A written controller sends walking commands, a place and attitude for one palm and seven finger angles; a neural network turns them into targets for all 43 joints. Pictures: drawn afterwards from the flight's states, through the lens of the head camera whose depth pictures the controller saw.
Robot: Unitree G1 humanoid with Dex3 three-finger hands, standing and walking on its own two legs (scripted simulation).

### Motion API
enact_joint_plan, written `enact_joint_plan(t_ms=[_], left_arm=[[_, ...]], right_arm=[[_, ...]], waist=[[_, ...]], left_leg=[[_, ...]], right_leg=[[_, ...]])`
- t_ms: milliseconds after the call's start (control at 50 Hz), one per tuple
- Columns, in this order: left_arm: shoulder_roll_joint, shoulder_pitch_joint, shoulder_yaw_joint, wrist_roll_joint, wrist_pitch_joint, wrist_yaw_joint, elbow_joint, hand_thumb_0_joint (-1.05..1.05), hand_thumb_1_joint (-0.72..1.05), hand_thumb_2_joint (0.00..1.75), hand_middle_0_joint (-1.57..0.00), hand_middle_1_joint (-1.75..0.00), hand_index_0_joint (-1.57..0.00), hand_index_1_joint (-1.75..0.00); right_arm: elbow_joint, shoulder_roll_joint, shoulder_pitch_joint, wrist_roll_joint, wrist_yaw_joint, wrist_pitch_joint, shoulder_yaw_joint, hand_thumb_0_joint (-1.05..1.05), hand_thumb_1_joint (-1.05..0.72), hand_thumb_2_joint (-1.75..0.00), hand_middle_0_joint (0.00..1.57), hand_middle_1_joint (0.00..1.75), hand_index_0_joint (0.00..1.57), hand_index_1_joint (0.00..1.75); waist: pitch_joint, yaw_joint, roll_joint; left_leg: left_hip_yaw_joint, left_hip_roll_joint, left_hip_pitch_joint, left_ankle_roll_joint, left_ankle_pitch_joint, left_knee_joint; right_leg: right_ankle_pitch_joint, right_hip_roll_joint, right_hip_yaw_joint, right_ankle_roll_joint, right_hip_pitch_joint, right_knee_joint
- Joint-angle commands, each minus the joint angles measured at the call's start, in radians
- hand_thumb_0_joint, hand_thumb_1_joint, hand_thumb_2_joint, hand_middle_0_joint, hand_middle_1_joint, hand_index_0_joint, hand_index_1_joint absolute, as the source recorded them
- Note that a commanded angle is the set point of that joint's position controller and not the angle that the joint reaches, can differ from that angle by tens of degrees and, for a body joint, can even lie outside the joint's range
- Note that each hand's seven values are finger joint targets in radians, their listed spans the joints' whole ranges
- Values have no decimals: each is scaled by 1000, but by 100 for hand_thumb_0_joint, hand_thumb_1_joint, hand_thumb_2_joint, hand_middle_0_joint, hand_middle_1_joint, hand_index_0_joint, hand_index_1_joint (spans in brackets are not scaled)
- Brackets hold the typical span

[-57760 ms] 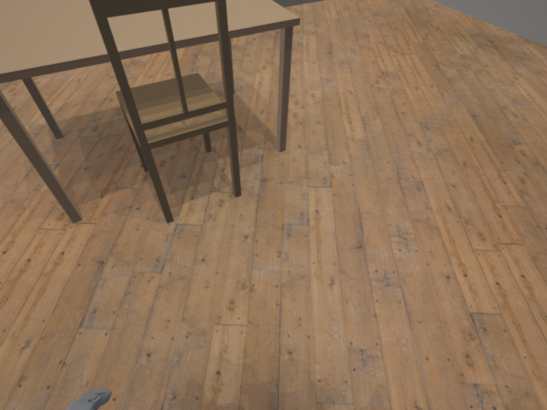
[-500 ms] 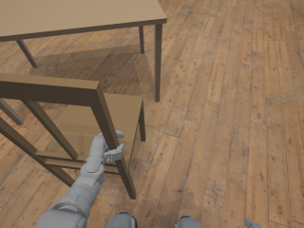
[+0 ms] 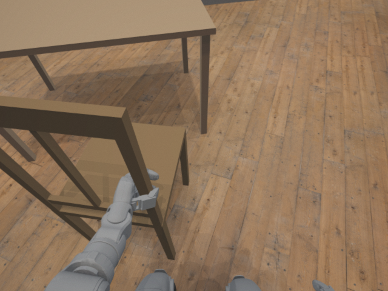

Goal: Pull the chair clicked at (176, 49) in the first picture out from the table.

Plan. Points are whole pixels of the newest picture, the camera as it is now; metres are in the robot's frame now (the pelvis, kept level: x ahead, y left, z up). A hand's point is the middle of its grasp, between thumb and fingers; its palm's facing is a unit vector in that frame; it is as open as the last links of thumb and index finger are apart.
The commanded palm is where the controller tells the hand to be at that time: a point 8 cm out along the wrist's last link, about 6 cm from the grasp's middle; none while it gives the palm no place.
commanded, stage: step backward, pulling the chair out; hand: left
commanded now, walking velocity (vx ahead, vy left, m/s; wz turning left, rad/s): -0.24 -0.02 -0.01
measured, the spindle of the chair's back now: (73, 174) +0.37 +0.32 -0.02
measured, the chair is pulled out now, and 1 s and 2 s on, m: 0.49 0.49 0.49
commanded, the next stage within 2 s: stop walking, hand still on the chair in 1.78 s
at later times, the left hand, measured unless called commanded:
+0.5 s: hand (150, 195) +0.33 +0.12 -0.05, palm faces -0.02 -0.99 -0.16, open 6.1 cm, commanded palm +0.34 +0.18 -0.04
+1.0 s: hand (150, 195) +0.33 +0.13 -0.05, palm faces -0.04 -0.99 -0.17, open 6.1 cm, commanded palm +0.35 +0.18 -0.04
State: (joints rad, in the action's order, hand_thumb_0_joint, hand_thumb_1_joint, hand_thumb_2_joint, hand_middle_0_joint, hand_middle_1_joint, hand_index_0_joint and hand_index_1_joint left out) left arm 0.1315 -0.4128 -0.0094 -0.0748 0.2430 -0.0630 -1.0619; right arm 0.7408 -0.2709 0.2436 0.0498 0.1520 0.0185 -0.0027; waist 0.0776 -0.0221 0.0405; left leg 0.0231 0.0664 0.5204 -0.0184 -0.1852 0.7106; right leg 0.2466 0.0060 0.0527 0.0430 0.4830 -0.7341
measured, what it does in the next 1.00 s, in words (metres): stands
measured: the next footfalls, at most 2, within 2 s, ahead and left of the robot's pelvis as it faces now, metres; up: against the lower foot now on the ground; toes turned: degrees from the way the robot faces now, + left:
none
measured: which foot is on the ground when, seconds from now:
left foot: down 0.00-1.00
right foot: down 0.00-1.00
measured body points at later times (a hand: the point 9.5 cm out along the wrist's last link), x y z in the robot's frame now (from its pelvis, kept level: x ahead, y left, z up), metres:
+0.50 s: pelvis +0.01 +0.00 +0.00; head +0.05 -0.01 +0.45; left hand +0.33 +0.18 -0.03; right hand +0.12 -0.26 -0.12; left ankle +0.12 +0.14 -0.71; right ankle +0.09 -0.14 -0.71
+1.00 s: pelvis +0.01 +0.00 +0.01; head +0.05 -0.01 +0.45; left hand +0.33 +0.18 -0.03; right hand +0.12 -0.26 -0.11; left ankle +0.12 +0.14 -0.71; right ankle +0.09 -0.14 -0.71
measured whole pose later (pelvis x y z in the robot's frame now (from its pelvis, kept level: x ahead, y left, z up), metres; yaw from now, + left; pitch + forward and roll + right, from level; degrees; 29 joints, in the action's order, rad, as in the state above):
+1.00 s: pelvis +0.01 +0.00 +0.01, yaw +0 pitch +0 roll -1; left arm 0.15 -0.40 -0.04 -0.05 0.25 -0.05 -1.06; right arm 0.74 -0.24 0.23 0.05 0.15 0.02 -0.02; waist 0.08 -0.01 0.02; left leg 0.02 0.07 0.48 -0.03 -0.18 0.67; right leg 0.23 0.00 0.05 0.04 0.44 -0.68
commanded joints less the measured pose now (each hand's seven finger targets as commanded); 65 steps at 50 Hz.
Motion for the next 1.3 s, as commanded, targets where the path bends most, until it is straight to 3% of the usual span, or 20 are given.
enact_joint_plan(t_ms=[0,80,140,240,320,360,400,460,520,580,640,760,820,860,960,1020,1080,1140,1220,1280], left_arm=[[182,-355,-2,19,32,-37,157,0,90,90,-50,-145,-50,-145],[145,-347,-23,9,32,-29,168,0,90,90,-50,-145,-50,-145],[144,-341,-18,3,30,-33,172,0,90,90,-50,-145,-50,-145],[151,-334,-14,12,23,-29,173,0,90,90,-50,-145,-50,-145],[193,-333,8,21,25,-32,171,0,90,90,-50,-145,-50,-145],[198,-328,6,24,26,-29,163,0,90,90,-50,-145,-50,-145],[205,-343,13,29,29,-28,172,0,90,90,-50,-145,-50,-145],[192,-340,9,25,34,-28,173,0,90,90,-50,-145,-50,-145],[189,-355,1,13,37,-28,171,0,90,90,-50,-145,-50,-145],[173,-336,-11,13,34,-24,165,0,90,90,-50,-145,-50,-145],[173,-324,-4,12,35,-27,170,0,90,90,-50,-145,-50,-145],[178,-323,-6,17,30,-26,170,0,90,90,-50,-145,-50,-145],[207,-329,12,22,33,-25,167,0,90,90,-50,-145,-50,-145],[216,-334,14,26,34,-24,162,0,90,90,-50,-145,-50,-145],[209,-342,9,25,38,-23,162,0,90,90,-50,-145,-50,-145],[196,-347,0,16,41,-22,157,0,90,90,-50,-145,-50,-145],[177,-335,-7,15,40,-21,162,0,90,90,-50,-145,-50,-145],[165,-330,-8,13,38,-22,174,0,90,90,-50,-145,-50,-145],[170,-342,-5,18,31,-19,185,0,90,90,-50,-145,-50,-145],[185,-335,2,24,24,-22,168,0,90,90,-50,-145,-50,-145]], right_arm=[[-134,-106,-15,10,14,36,33,0,-90,-90,20,30,20,30],[-137,-112,-24,11,16,40,26,0,-90,-90,20,30,20,30],[-141,-119,-30,11,18,43,28,0,-90,-90,20,30,20,30],[-134,-111,-33,3,13,44,29,0,-90,-90,20,30,20,30],[-129,-104,-22,4,11,45,33,0,-90,-90,20,30,20,30],[-117,-90,-16,-1,8,44,29,0,-90,-90,20,30,20,30],[-107,-89,-17,-4,10,42,28,0,-90,-90,20,30,20,30],[-112,-100,-25,1,16,41,29,0,-90,-90,20,30,20,30],[-129,-105,-31,10,21,40,30,0,-90,-90,20,30,20,30],[-130,-104,-38,9,19,38,25,0,-90,-90,20,30,20,30],[-132,-108,-42,10,19,39,26,0,-90,-90,20,30,20,30],[-130,-104,-36,6,14,41,29,0,-90,-90,20,30,20,30],[-122,-101,-28,6,13,43,33,0,-90,-90,20,30,20,30],[-113,-95,-19,3,11,41,31,0,-90,-90,20,30,20,30],[-111,-103,-27,5,14,34,30,0,-90,-90,20,30,20,30],[-125,-108,-34,12,20,33,29,0,-90,-90,20,30,20,30],[-130,-106,-41,11,18,32,25,0,-90,-90,20,30,20,30],[-133,-106,-52,10,17,35,25,0,-90,-90,20,30,20,30],[-132,-106,-50,4,11,36,30,0,-90,-90,20,30,20,30],[-133,-101,-53,4,3,32,31,0,-90,-90,20,30,20,30]], waist=[[-273,-8,-106],[-264,8,44],[-282,15,74],[-272,15,53],[-258,5,-124],[-263,3,-143],[-292,3,-133],[-324,7,-80],[-288,1,-123],[-241,10,-23],[-263,17,22],[-256,14,-33],[-264,5,-125],[-269,5,-140],[-275,7,-80],[-254,4,-86],[-241,13,0],[-271,20,35],[-298,16,30],[-235,16,-46]], left_leg=[[-51,14,-215,31,-308,-116],[-99,63,-187,47,-320,-239],[-135,104,-162,64,-304,-286],[-87,97,-139,58,-285,-245],[-11,7,-201,20,-302,-89],[1,-14,-249,12,-239,-44],[-5,-11,-262,10,-172,-56],[-43,28,-260,22,-108,-124],[-64,37,-235,35,-225,-169],[-66,44,-193,36,-300,-214],[-95,75,-165,50,-298,-261],[-46,52,-170,36,-286,-199],[-10,10,-236,19,-250,-114],[-1,-1,-256,12,-205,-86],[-29,19,-260,17,-155,-134],[-53,31,-235,26,-255,-188],[-80,63,-176,40,-335,-259],[-124,106,-147,64,-317,-302],[-86,98,-154,61,-237,-250],[-45,64,-99,46,-358,-183]], right_leg=[[309,69,42,-37,45,261],[224,3,-32,-24,-7,153],[142,-20,-53,-25,-67,74],[111,-3,-32,-31,-79,102],[244,72,67,-50,35,271],[234,112,99,-60,70,305],[142,110,74,-52,37,274],[50,56,9,-26,-13,200],[191,32,0,-19,-12,228],[242,21,-12,-23,1,213],[172,-4,-39,-23,-59,140],[177,23,-5,-29,-36,193],[209,64,43,-39,27,280],[193,91,57,-44,35,296],[130,62,17,-29,9,254],[233,31,-8,-21,10,253],[235,2,-36,-21,-27,179],[137,-19,-53,-25,-93,81],[87,-7,-39,-29,-115,92],[227,32,13,-40,-59,171]])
